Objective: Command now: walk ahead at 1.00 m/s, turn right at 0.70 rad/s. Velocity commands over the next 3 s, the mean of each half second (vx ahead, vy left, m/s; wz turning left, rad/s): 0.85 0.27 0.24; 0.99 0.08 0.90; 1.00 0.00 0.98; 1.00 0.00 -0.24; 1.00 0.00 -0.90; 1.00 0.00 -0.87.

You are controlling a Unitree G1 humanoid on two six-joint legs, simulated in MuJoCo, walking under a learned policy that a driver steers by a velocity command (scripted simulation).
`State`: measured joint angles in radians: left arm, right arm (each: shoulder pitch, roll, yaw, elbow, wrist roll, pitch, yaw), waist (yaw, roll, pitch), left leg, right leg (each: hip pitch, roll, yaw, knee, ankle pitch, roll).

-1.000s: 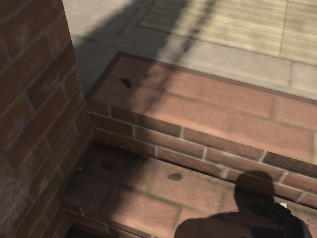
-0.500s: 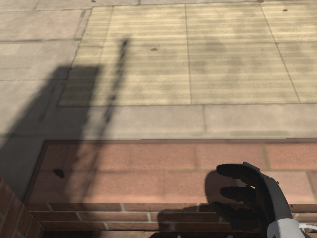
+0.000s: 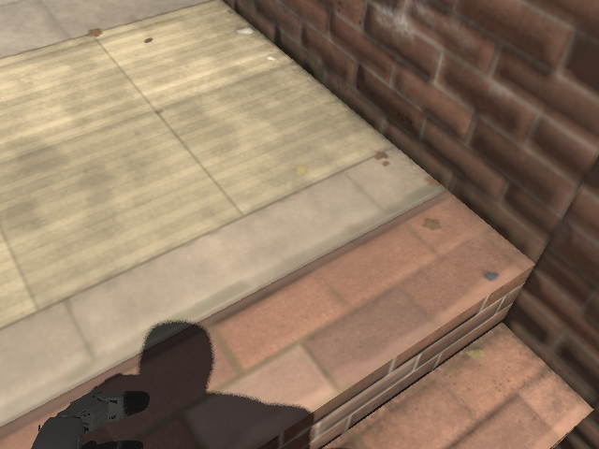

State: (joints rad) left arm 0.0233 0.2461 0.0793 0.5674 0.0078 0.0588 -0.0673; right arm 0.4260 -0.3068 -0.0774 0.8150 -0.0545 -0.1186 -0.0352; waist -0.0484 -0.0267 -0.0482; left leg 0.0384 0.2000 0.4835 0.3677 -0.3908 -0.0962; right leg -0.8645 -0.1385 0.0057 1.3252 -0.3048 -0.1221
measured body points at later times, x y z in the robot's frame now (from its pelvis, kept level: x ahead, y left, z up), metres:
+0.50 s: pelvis +0.24 -0.06 +0.04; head +0.31 -0.04 +0.48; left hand -0.07 +0.12 -0.02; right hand +0.69 -0.01 +0.12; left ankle -0.05 -0.09 -0.68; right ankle +0.15 -0.27 -0.41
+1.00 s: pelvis +0.41 -0.05 +0.21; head +0.47 -0.02 +0.65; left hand +0.15 +0.07 +0.11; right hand +0.78 +0.11 +0.24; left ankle +0.40 +0.10 -0.24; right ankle +0.30 -0.21 -0.53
